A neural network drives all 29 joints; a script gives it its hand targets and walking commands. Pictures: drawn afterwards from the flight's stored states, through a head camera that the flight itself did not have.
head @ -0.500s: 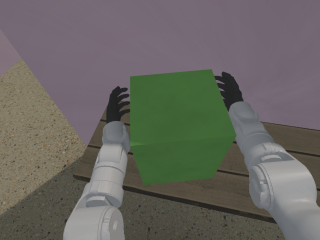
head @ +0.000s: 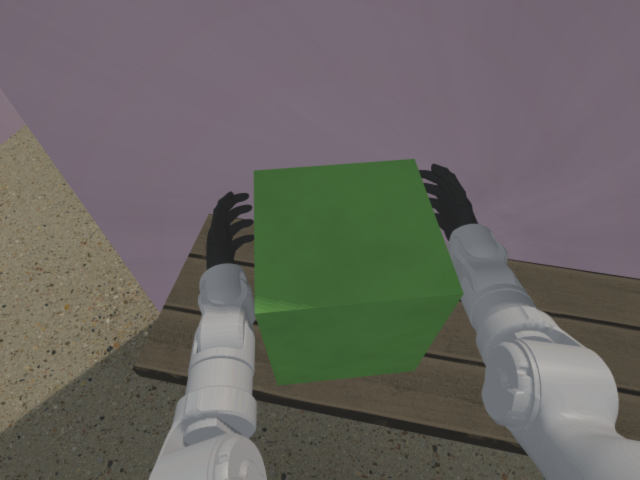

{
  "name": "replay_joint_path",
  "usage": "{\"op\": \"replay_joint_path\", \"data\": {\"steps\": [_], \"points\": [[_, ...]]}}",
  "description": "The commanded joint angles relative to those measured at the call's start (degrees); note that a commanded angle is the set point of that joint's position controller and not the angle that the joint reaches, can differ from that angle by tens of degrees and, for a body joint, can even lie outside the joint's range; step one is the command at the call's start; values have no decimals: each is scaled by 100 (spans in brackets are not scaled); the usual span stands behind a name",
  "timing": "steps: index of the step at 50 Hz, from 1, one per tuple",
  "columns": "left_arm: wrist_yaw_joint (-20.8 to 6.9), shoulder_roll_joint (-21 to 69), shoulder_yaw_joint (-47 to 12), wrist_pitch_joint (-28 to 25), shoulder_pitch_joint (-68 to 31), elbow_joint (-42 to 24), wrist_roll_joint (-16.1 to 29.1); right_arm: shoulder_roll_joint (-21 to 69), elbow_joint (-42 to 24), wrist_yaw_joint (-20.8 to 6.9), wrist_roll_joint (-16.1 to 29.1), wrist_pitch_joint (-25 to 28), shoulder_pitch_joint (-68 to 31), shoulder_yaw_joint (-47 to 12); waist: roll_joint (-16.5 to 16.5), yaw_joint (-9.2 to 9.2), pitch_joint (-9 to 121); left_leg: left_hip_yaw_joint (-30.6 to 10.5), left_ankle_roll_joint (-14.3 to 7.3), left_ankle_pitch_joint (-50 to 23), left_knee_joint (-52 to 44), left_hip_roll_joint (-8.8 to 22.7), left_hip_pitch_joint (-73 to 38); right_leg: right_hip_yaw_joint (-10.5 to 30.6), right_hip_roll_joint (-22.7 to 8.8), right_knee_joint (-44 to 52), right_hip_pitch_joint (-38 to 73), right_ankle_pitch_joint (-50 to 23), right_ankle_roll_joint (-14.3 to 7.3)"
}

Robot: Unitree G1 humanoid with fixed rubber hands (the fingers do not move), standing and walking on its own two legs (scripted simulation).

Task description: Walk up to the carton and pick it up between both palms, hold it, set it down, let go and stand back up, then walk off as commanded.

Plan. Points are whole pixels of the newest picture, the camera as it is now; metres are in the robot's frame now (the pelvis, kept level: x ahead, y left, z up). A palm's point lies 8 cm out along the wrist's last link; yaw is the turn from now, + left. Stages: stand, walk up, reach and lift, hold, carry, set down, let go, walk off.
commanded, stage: reach and lift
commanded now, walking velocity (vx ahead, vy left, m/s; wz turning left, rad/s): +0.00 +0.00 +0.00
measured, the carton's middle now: (341, 280) +0.39 +0.04 +0.00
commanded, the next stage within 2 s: none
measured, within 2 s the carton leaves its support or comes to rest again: leaves its support in 1.30 s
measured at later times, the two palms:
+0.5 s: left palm (226, 255) +0.37 +0.19 +0.06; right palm (454, 224) +0.46 -0.10 +0.07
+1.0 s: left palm (224, 255) +0.36 +0.19 +0.07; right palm (453, 226) +0.45 -0.10 +0.07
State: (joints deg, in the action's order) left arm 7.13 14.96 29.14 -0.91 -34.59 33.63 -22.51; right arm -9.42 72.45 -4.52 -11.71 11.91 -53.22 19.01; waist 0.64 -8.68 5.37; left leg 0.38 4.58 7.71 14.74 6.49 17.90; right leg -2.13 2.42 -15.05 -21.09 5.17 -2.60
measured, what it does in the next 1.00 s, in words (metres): stands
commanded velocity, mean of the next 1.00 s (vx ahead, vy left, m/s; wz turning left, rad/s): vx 0.00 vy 0.00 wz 0.00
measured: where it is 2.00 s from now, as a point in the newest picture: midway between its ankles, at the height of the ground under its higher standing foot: outside the picture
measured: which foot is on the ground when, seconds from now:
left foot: down 0.00-1.00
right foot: down 0.00-1.00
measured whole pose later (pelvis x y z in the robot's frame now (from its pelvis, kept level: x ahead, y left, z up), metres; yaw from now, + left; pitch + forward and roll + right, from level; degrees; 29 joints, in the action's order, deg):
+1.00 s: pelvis +0.00 +0.00 +0.00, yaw +1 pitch +10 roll -1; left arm 8.2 12.1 24.5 0.9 -32.5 31.3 -18.9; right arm -9.2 70.1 0.2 -2.3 13.6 -51.2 7.0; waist -0.3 -6.4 3.5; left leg 0.1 4.5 8.2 15.4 6.6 16.9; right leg -3.1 2.4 -13.7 -18.8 5.1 -2.5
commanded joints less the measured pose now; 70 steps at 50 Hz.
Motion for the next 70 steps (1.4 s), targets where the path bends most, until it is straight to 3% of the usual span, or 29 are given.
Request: {"op": "replay_joint_path", "data": {"steps": [1, 3, 7, 14, 18, 20, 21, 32, 34, 41, 43, 50, 51, 56, 64, 68, 70], "points": [[-227, 1729, -1410, -17, -2060, -131, -2, 2443, -248, -530, -126, 421, -2119, -769, 291, -95, 2131, 768, -401, -2069, 212, -616, -339, -332, 79, -123, 1779, -1083, 92], [-196, 1696, -1415, 12, -2007, -130, -20, 2500, -223, -531, 4, 376, -2011, -929, 212, -203, 2060, 787, -396, -2095, 226, -607, -343, -274, 99, -112, 1766, -979, 75], [-225, 1704, -1416, 34, -1979, -34, 37, 2563, -264, -512, 30, 366, -2099, -1016, 430, -183, 2066, 770, -468, -1825, 174, -620, -187, -231, 43, -83, 1840, -959, 111], [-201, 1879, -1580, -65, -1827, -70, 74, 2714, -327, -475, 148, 500, -2059, -1195, 283, -188, 2313, 764, -404, -2334, 333, -587, -381, -276, 73, -204, 1853, -1481, 58], [-228, 1825, -1576, -68, -1840, 20, 87, 2700, -282, -451, 180, 484, -2048, -1282, 349, -212, 2061, 753, -456, -2077, 232, -583, -141, -241, 24, -200, 1920, -1496, 96], [-257, 1827, -1609, -72, -1893, 45, 113, 2715, -278, -435, 149, 488, -2052, -1288, 468, -118, 2004, 717, -464, -1944, 199, -591, -177, -264, 24, -171, 1931, -1359, 126], [-272, 1768, -1527, -107, -1896, 57, 100, 2770, -332, -422, 128, 490, -2026, -1303, 515, -191, 2048, 722, -503, -1934, 203, -569, -96, -231, 17, -183, 1959, -1442, 137], [-254, 1859, -1677, -69, -1918, 92, 123, 2874, -344, -377, 261, 464, -2020, -1457, 354, -158, 2028, 678, -465, -1907, 202, -594, -190, -237, 46, -136, 1954, -1301, 96], [-277, 1835, -1663, -72, -1986, 63, 165, 2909, -375, -351, 291, 470, -2021, -1564, 464, -150, 2056, 693, -488, -1803, 158, -610, -117, -219, -1, -150, 2059, -1410, 145], [-280, 1960, -1983, -21, -1965, -127, 233, 3107, -581, -223, 537, 449, -1933, -1978, 321, -138, 2232, 644, -454, -2002, 233, -614, -205, -167, 0, -210, 2223, -1862, 167], [-297, 1934, -2012, 17, -1947, -20, 233, 3102, -510, -177, 524, 406, -1845, -2002, 424, -17, 2163, 587, -460, -1896, 214, -602, -118, -189, -24, -259, 2334, -2024, 183], [-343, 2168, -2538, 153, -2025, -441, 420, 3314, -947, -48, 774, 389, -1791, -2369, 233, 119, 2409, 519, -371, -2301, 360, -617, -493, -237, -20, -293, 2482, -2399, 174], [-370, 2184, -2549, 189, -1986, -397, 399, 3300, -937, -25, 721, 378, -1730, -2329, 263, 220, 2350, 503, -360, -2252, 316, -626, -499, -275, -13, -268, 2538, -2419, 183], [-411, 2250, -2825, 321, -2116, -549, 495, 3424, -1420, 43, 865, 337, -1845, -2522, 253, 339, 2382, 449, -346, -2270, 371, -623, -596, -263, -52, -333, 2706, -2623, 216], [-379, 2406, -3540, 568, -2545, -1192, 865, 3533, -2338, 141, 1225, 161, -2024, -2759, -38, 573, 2765, 327, -181, -2776, 569, -609, -1228, -300, 50, -260, 2590, -2470, 185], [-385, 2373, -3652, 838, -2684, -1274, 955, 3550, -2705, 154, 1373, -137, -2093, -2809, 38, 687, 2560, 219, -223, -2461, 510, -632, -1372, -306, 47, -151, 2463, -1961, 221], [-403, 2356, -3637, 994, -2704, -1294, 948, 3577, -2798, 150, 1425, -285, -2129, -2789, 15, 650, 2429, 212, -237, -2257, 457, -625, -1395, -288, 38, -110, 2392, -1658, 218]]}}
